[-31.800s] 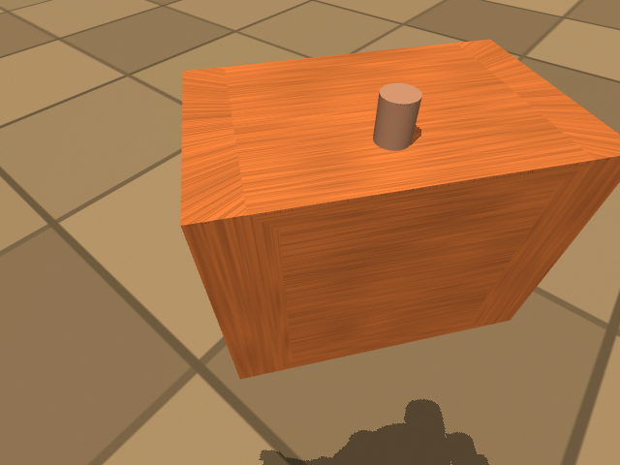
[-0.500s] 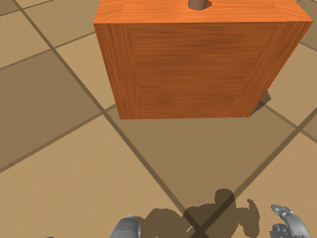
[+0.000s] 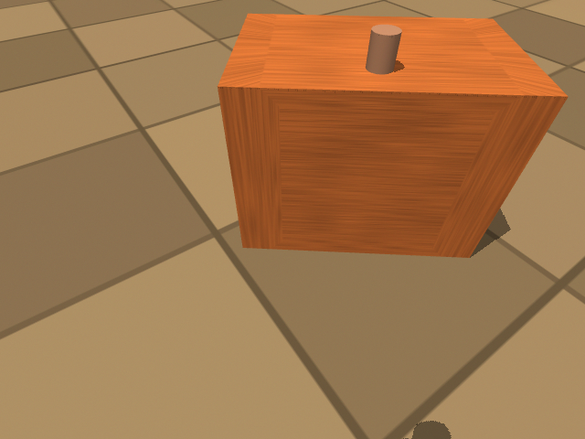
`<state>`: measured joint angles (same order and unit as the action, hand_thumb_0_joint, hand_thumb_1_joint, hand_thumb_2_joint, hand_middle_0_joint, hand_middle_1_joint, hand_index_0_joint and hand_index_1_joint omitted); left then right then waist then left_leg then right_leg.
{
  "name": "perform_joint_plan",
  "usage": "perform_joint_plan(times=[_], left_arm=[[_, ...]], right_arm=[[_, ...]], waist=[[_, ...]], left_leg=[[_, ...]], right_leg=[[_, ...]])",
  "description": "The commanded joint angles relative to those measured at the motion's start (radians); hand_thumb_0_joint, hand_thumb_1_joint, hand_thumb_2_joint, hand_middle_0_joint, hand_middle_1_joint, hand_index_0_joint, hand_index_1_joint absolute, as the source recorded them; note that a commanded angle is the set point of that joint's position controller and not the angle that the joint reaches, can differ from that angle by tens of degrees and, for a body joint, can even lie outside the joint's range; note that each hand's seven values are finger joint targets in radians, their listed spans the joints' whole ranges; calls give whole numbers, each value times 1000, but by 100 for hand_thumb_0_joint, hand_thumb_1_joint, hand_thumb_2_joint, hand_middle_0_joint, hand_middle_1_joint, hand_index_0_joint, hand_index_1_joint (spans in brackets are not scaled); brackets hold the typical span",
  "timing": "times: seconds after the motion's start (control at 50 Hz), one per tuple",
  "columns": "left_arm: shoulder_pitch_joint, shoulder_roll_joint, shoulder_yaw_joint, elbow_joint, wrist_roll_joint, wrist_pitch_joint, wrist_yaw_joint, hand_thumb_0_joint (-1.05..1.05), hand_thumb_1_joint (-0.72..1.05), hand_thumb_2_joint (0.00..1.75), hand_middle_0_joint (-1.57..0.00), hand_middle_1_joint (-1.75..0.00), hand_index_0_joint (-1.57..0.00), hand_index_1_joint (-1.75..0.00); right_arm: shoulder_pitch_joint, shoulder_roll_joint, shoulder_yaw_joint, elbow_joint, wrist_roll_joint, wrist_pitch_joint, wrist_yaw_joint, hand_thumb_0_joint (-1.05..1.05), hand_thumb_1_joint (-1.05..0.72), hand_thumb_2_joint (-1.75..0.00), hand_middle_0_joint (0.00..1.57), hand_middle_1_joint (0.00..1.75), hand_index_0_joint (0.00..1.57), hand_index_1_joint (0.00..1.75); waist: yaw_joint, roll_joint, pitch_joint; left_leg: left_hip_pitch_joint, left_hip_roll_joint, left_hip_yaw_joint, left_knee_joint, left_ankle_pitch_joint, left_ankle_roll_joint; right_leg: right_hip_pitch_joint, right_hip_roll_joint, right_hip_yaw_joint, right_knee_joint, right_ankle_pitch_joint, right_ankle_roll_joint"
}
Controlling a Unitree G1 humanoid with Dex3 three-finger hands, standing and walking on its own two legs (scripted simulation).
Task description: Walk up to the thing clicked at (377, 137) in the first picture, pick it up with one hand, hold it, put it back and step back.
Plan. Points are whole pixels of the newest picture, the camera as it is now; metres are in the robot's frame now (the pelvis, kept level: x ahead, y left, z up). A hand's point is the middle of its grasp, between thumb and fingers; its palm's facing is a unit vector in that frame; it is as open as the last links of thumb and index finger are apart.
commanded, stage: step back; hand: right
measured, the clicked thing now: (382, 49) +1.16 -0.23 +0.04
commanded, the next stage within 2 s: stand in 0.68 s
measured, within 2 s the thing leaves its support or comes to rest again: neither
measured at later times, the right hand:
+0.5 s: hand out of the picture +0.14 -0.24 -0.16, palm faces -0.07 +0.93 -0.37, open 7.3 cm
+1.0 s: hand out of the picture +0.16 -0.23 -0.13, palm faces +0.00 +0.94 -0.33, open 7.3 cm
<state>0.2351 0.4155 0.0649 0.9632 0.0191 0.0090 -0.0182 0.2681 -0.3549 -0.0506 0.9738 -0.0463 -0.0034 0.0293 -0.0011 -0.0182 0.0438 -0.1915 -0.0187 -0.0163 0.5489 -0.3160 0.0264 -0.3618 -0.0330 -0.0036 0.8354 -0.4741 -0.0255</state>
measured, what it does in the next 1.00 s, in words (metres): steps on the spot: right foot, then left foot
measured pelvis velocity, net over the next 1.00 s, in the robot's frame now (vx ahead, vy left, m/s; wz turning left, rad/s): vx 0.05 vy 0.02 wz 0.00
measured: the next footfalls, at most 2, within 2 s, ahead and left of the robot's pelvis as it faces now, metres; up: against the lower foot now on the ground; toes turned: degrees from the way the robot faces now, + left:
right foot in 0.10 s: +0.08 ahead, -0.13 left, +0.00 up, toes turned -1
left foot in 0.40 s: +0.12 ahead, +0.14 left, +0.00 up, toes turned +1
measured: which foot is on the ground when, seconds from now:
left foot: down 0.00-0.14, up 0.16-0.38, down 0.40-1.00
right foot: up 0.00-0.08, down 0.10-1.00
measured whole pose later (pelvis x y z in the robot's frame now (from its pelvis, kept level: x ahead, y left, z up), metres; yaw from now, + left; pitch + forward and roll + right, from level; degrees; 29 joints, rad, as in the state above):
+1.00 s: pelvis +0.05 +0.02 +0.01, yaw +0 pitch -3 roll +0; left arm 0.09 0.35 -0.01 1.12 0.00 -0.03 -0.01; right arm 0.05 -0.35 -0.01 1.11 -0.01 0.00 0.02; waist 0.00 0.00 0.06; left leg -0.16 0.02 0.01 0.38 -0.16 -0.01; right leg -0.09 -0.04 0.00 0.36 -0.22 0.04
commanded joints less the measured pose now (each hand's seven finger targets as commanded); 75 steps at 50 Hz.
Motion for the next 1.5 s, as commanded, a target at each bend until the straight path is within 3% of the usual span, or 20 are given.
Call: perform_joint_plan(times=[0.0, 0.06, 0.08, 0.1, 0.12, 0.14, 0.16, 0.22, 0.3, 0.36, 0.4, 0.42, 0.44, 0.46, 0.5, 0.56, 0.78, 1.08, 1.36, 1.48], left_arm=[[-72, 161, 48, -77, 0, -52, 4, 0, 90, 90, -20, -30, -20, -30], [33, 150, 48, -27, 5, -64, 19, 0, 90, 90, -20, -30, -20, -30], [70, 167, 56, -7, 11, -67, 27, 0, 90, 90, -20, -30, -20, -30], [91, 224, 72, -8, 26, -73, 36, 0, 90, 90, -20, -30, -20, -30], [67, 298, 87, -27, 30, -78, 39, 0, 90, 90, -20, -30, -20, -30], [-15, 313, 88, -53, 26, -76, 36, 0, 90, 90, -20, -30, -20, -30], [-50, 297, 84, -66, 22, -77, 33, 0, 90, 90, -20, -30, -20, -30], [-67, 225, 63, -63, 13, -90, 35, 0, 90, 90, -20, -30, -20, -30], [-108, 222, 52, -62, 7, -85, 35, 0, 90, 90, -20, -30, -20, -30], [-127, 192, 31, -68, -11, -60, 36, 0, 90, 90, -20, -30, -20, -30], [-93, 153, 16, -68, -19, -47, 39, 0, 90, 90, -20, -30, -20, -30], [-81, 134, 9, -60, -28, -34, 38, 0, 90, 90, -20, -30, -20, -30], [-73, 156, 17, -36, -30, -25, 42, 0, 90, 90, -20, -30, -20, -30], [-76, 156, 14, -16, -24, -26, 43, 0, 90, 90, -20, -30, -20, -30], [-81, 158, 13, -2, -15, -33, 38, 0, 90, 90, -20, -30, -20, -30], [-91, 187, 16, 14, -17, -39, 36, 0, 90, 90, -20, -30, -20, -30], [-172, 155, -28, 77, -13, -52, 29, 0, 90, 90, -20, -30, -20, -30], [-178, 153, -27, 113, -9, -51, 22, 0, 90, 90, -20, -30, -20, -30], [-148, 156, -28, 110, -7, -43, 18, 0, 90, 90, -20, -30, -20, -30], [-146, 154, -31, 105, -13, -47, 22, 0, 90, 90, -20, -30, -20, -30]], right_arm=[[-70, -280, -72, -77, 2, -36, -18, 0, -90, -90, 20, 30, 20, 30], [-129, -242, -55, -96, 17, -11, -16, 0, -90, -90, 20, 30, 20, 30], [-116, -198, -41, -97, 21, -5, -20, 0, -90, -90, 20, 30, 20, 30], [-100, -149, -23, -115, 24, -5, -22, 0, -90, -90, 20, 30, 20, 30], [-97, -143, -22, -115, 21, -3, -29, 0, -90, -90, 20, 30, 20, 30], [-81, -222, -49, -91, 13, -1, -37, 0, -90, -90, 20, 30, 20, 30], [-54, -250, -58, -76, 15, -6, -37, 0, -90, -90, 20, 30, 20, 30], [-40, -214, -48, -44, 23, -15, -30, 0, -90, -90, 20, 30, 20, 30], [-29, -185, -39, -37, 22, -17, -28, 0, -90, -90, 20, 30, 20, 30], [-15, -176, -41, -6, 24, -29, -39, 0, -90, -90, 20, 30, 20, 30], [-50, -233, -53, -12, 17, -31, -50, 0, -90, -90, 20, 30, 20, 30], [-111, -271, -49, -33, 20, -32, -53, 0, -90, -90, 20, 30, 20, 30], [-155, -304, -49, -39, 30, -29, -49, 0, -90, -90, 20, 30, 20, 30], [-190, -287, -46, -29, 27, -23, -48, 0, -90, -90, 20, 30, 20, 30], [-220, -252, -31, -23, 24, -19, -49, 0, -90, -90, 20, 30, 20, 30], [-231, -213, -16, -7, 30, -23, -49, 0, -90, -90, 20, 30, 20, 30], [-261, -201, -9, 59, 45, -31, -30, 0, -90, -90, 20, 30, 20, 30], [-262, -204, -4, 101, 39, -25, -20, 0, -90, -90, 20, 30, 20, 30], [-205, -209, 0, 116, 36, -21, -22, 0, -90, -90, 20, 30, 20, 30], [-196, -205, 4, 119, 37, -28, -25, 0, -90, -90, 20, 30, 20, 30]], waist=[[-10, 182, 56], [57, 167, -5], [73, 88, -20], [81, -68, -28], [83, -141, -15], [59, -69, 46], [39, -60, 94], [27, -43, 44], [15, -132, -37], [-13, -99, -80], [14, 19, -121], [33, 80, -127], [37, 123, -121], [46, 122, -92], [51, 117, -81], [33, 106, -98], [-5, 5, -115], [-1, 43, -26], [-7, 8, -13], [-10, 9, -82]], left_leg=[[-84, 219, -262, -260, -149, 144], [-181, 156, -144, -92, -165, 90], [-253, 121, -114, 17, -185, 65], [-369, 28, -61, 209, -206, 27], [-435, -45, -67, 356, -275, 0], [-369, 14, -122, 406, -280, -7], [-350, 44, -126, 410, -253, -8], [-282, 48, -140, 357, -153, -11], [-143, 52, -17, 153, -107, -28], [9, 13, 31, -100, 212, -14], [86, 147, -111, -59, 496, 43], [9, 262, -256, -107, 410, 125], [-89, 319, -293, -121, 351, 188], [-142, 306, -276, -131, 320, 166], [-142, 219, -172, -104, 273, 80], [-99, 151, -108, -70, 286, 21], [105, 154, -76, -154, 409, 4], [36, 138, -73, -288, 116, -21], [20, 138, -82, -290, 66, -20], [87, 152, -69, -251, 265, -15]], right_leg=[[12, 15, -28, -139, 47, 12], [246, 62, -65, -358, 188, 5], [337, 41, -3, -396, 179, 6], [392, -108, 262, -501, 31, -42], [320, -314, 558, -633, -207, -129], [165, -385, 612, -646, -291, -204], [114, -374, 576, -623, -228, -231], [152, -260, 312, -534, 176, -160], [150, -233, 157, -420, 521, -145], [138, -142, 40, -229, 679, -65], [61, -61, -6, -133, 528, -10], [70, 3, -17, -107, 287, 17], [156, 9, -11, -115, 89, 10], [206, 1, 0, -168, 70, 4], [218, -29, 32, -275, 225, -10], [216, -72, 86, -320, 409, -20], [234, -93, 72, -474, 510, 9], [222, -92, 81, -586, 240, 17], [182, -85, 90, -585, 179, 11], [223, -97, 89, -553, 365, 10]])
